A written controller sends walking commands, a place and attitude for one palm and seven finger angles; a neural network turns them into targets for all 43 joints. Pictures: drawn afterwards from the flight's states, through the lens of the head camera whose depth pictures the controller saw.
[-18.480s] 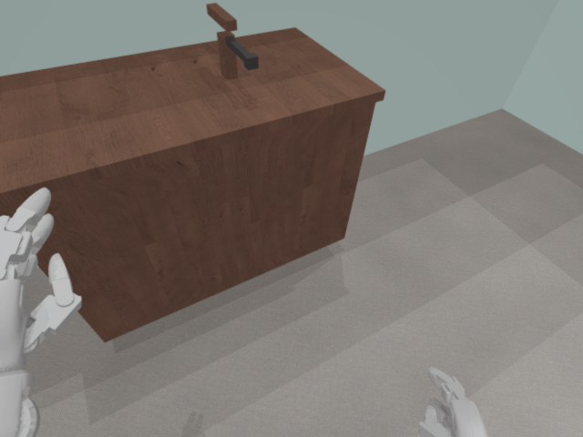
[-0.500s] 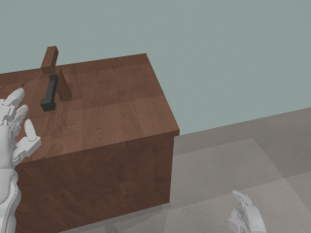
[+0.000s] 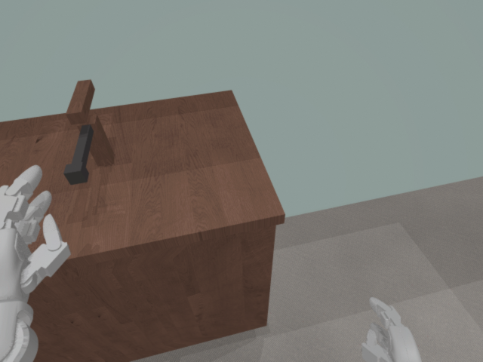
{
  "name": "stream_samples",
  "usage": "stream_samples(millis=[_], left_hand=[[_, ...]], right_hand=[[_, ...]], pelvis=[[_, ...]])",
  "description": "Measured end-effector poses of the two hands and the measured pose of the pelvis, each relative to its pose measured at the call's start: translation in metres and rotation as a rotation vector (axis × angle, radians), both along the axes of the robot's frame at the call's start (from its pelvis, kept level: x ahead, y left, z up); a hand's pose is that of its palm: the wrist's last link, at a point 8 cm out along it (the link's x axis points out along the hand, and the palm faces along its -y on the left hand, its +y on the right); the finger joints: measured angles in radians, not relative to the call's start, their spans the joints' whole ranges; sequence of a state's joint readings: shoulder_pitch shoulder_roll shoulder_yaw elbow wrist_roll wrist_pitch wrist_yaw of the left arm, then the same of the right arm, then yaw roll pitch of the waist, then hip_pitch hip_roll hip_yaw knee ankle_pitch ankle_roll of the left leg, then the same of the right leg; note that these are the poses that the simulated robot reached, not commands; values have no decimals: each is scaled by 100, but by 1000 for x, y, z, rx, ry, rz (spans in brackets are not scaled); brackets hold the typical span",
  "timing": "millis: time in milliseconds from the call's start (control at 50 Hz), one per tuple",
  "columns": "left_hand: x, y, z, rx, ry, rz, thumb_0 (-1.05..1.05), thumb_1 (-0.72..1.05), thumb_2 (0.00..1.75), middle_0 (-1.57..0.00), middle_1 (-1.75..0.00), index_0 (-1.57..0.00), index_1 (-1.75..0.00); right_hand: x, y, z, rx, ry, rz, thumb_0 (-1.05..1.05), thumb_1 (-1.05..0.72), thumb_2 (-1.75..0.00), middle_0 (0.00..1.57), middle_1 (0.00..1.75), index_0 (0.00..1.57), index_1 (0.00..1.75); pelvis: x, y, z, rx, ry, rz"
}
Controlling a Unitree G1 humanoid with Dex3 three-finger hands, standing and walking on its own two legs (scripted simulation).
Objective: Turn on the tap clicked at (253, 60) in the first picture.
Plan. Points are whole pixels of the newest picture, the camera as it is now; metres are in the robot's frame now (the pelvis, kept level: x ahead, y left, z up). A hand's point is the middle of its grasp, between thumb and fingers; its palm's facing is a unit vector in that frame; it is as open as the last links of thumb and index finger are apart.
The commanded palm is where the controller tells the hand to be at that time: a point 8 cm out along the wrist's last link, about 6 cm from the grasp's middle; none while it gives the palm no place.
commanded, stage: turn the palm inward beside the body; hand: left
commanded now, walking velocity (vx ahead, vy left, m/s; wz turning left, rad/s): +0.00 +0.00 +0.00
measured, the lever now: (76, 173) +0.37 +0.34 +0.13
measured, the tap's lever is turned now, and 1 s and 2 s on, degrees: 0 0 0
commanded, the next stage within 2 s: reach beside the lever's end, fingers flat in 1.12 s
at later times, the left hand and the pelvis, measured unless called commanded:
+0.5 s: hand (50, 265) +0.18 +0.26 +0.16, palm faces +0.48 -0.86 -0.17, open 7.4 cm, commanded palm +0.12 +0.29 +0.18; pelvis -0.01 +0.02 +0.01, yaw +1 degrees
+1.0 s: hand (59, 275) +0.17 +0.24 +0.17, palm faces +0.50 -0.85 -0.14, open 7.4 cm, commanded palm +0.11 +0.27 +0.18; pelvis -0.02 +0.00 +0.01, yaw +1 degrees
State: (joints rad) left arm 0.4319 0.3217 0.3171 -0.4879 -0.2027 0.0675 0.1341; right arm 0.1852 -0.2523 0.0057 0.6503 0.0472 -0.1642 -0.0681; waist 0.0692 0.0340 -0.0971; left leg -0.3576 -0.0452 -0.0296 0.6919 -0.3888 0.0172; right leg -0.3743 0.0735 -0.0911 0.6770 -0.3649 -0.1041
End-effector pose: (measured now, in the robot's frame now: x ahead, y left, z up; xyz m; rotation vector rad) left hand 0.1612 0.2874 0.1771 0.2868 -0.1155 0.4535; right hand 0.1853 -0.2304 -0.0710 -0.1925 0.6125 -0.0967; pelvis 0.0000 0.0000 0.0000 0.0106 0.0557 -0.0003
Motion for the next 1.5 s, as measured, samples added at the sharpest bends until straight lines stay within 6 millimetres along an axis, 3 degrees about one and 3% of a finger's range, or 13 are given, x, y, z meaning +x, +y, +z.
stream_samples(millis=[200,380,900,1260,1500], left_hand=[[-11,7,-3,-61,32,28,2,90,90,-21,-30,-20,-30],[-19,7,-6,-95,50,44,2,90,90,-21,-30,-20,-30],[-35,-11,-4,-168,74,77,2,90,90,-20,-30,-20,-30],[-39,-31,-4,-163,77,88,2,90,90,-20,-30,-20,-30],[-23,-9,-10,-162,83,149,2,90,90,-20,-30,-20,-30]], right_hand=[[5,37,8,31,-44,58,1,-90,-89,21,30,20,30],[7,46,12,21,-48,77,1,-90,-89,21,30,20,30],[4,34,16,30,-59,66,1,-90,-89,21,30,20,30],[1,12,12,40,-57,54,1,-90,-89,20,30,20,30],[1,2,4,31,-21,28,1,-90,-89,20,30,20,30]], pelvis=[[-5,14,4,-9,-28,6],[-8,20,6,-12,-45,8],[-15,8,10,-7,-83,13],[-17,-10,9,-2,-82,16],[-14,-14,8,-2,-63,20]])
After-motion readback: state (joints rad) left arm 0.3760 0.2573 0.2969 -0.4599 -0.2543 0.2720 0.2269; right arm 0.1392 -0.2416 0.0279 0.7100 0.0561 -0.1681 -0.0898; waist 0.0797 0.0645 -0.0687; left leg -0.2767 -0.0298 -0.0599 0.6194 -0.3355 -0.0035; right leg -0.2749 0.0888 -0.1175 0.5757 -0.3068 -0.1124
